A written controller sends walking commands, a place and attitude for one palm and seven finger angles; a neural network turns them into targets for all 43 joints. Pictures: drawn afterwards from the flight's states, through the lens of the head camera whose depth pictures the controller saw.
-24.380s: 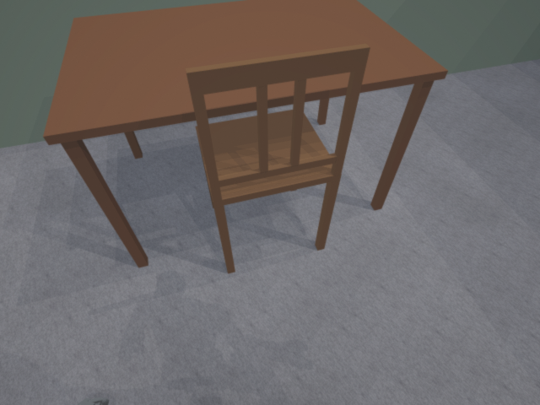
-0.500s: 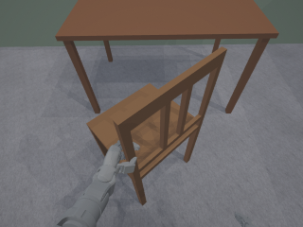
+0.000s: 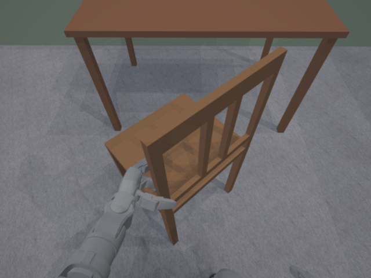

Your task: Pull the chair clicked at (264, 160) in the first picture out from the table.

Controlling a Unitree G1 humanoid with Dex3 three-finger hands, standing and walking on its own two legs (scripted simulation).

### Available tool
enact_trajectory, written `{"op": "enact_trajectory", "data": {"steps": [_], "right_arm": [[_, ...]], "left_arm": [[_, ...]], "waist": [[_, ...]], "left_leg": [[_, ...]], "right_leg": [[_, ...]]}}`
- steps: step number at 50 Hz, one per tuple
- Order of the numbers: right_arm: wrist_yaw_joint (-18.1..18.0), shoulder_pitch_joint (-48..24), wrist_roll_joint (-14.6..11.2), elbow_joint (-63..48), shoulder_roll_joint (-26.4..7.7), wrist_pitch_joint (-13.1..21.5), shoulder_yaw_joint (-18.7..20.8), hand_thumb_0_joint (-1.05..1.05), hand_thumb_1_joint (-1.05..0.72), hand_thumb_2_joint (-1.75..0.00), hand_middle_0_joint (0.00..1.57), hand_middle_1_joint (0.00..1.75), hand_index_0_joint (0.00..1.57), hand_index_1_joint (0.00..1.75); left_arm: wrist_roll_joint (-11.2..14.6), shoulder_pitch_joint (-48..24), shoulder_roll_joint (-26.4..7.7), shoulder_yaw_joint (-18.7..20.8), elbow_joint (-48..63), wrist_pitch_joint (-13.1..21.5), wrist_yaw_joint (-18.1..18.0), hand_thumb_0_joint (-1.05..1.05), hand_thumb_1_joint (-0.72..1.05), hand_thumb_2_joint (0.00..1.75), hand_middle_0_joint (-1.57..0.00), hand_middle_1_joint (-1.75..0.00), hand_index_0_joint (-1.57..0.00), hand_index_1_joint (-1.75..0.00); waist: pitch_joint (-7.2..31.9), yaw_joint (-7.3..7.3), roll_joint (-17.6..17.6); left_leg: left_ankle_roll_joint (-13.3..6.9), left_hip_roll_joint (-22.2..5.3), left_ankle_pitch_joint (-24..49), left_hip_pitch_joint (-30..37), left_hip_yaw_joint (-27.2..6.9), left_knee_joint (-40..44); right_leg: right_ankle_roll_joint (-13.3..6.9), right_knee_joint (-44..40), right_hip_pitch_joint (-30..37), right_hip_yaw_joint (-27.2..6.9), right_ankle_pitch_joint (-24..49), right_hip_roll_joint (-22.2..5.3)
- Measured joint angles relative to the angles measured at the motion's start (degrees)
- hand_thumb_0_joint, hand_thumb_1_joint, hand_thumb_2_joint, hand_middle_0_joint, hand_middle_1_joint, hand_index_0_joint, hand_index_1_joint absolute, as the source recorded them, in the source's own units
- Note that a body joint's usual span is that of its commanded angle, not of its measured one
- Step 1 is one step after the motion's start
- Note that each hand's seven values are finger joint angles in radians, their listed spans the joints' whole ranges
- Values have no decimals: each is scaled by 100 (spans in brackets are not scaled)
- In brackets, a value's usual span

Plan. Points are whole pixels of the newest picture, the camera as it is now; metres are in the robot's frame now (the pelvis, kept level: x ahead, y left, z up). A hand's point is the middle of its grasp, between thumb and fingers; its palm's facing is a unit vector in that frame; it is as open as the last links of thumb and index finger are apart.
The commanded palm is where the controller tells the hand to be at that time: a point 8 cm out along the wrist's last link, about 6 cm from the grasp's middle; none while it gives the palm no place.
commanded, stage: open the thumb and straighten the fingers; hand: left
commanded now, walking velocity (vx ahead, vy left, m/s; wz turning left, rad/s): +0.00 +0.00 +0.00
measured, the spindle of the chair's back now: (204, 149) +0.44 -0.06 -0.06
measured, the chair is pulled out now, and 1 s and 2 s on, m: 0.49 0.49 0.49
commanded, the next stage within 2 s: draw the fingers out of the gap in 0.40 s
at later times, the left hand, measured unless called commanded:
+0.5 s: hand (150, 193) +0.32 +0.08 -0.06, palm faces -0.24 -0.96 -0.16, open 17.3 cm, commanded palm +0.31 +0.14 -0.04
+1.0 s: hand (142, 232) +0.23 +0.09 -0.06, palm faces -0.22 -0.96 -0.15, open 17.5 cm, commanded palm +0.23 +0.15 -0.04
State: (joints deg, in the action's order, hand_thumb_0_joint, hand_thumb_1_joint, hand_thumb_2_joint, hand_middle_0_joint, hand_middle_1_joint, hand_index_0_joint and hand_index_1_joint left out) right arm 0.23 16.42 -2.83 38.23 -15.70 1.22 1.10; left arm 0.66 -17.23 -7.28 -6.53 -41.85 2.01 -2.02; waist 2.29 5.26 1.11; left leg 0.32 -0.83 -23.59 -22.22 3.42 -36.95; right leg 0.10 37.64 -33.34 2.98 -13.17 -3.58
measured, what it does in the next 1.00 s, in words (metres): stands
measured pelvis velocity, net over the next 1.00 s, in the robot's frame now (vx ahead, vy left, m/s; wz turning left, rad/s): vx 0.01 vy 0.00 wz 0.05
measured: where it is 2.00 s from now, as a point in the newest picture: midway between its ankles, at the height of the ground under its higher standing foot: outside the picture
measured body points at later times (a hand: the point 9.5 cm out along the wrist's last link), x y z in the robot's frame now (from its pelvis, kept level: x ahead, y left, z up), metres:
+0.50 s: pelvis +0.01 +0.00 -0.01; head +0.07 -0.02 +0.43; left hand +0.33 +0.13 -0.04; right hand +0.12 -0.26 -0.13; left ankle -0.06 +0.12 -0.72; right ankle +0.05 -0.12 -0.72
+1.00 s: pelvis +0.01 +0.00 -0.02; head +0.06 -0.02 +0.43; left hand +0.24 +0.15 -0.05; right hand +0.18 -0.24 -0.11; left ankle -0.06 +0.12 -0.72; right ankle +0.05 -0.12 -0.72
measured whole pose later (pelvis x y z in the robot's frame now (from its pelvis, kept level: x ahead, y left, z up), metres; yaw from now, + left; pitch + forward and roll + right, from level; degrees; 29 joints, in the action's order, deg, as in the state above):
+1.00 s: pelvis +0.01 +0.00 -0.02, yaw +3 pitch +10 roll +0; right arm -2.3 14.0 -2.6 28.0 -15.6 4.8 -1.1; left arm 0.1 11.0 -10.0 -11.0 -8.0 -6.7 2.2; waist 5.0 3.0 2.9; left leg 0.5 -0.5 -29.4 -28.7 0.3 -47.7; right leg 0.1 47.7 -38.4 5.4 -19.5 -5.0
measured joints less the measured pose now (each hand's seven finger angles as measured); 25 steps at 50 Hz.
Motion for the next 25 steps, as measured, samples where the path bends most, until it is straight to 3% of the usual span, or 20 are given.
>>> {"op": "enact_trajectory", "data": {"steps": [4,9,18,25], "right_arm": [[3,109,-2,-85,-3,57,11,1,-91,-90,20,30,20,30],[-19,139,5,-177,46,112,-42,1,-91,-90,20,30,20,30],[-67,36,21,-384,81,174,-115,1,-91,-90,20,30,20,30],[-106,-54,15,-476,-2,191,-111,1,-91,-90,20,30,20,30]], "left_arm": [[95,147,-32,-9,255,-111,125,1,-34,30,-35,-114,-40,-117],[81,289,12,-75,518,-253,193,0,-46,24,-28,-86,-30,-87],[58,399,-108,49,788,-387,316,0,-53,21,-10,-29,-10,-29],[77,338,-104,-45,900,-535,378,-1,-54,20,-3,-8,-3,-8]], "waist": [[77,-26,82],[104,-62,119],[139,-85,131],[135,-105,145]], "left_leg": [[-13,10,-75,-131,5,-134],[-19,18,-156,-244,-22,-279],[1,8,-273,-456,-89,-519],[6,21,-322,-568,-157,-631]], "right_leg": [[15,133,-135,-14,-70,-16],[22,278,-240,4,-157,-36],[5,504,-425,59,-284,-51],[0,603,-503,118,-349,-81]]}}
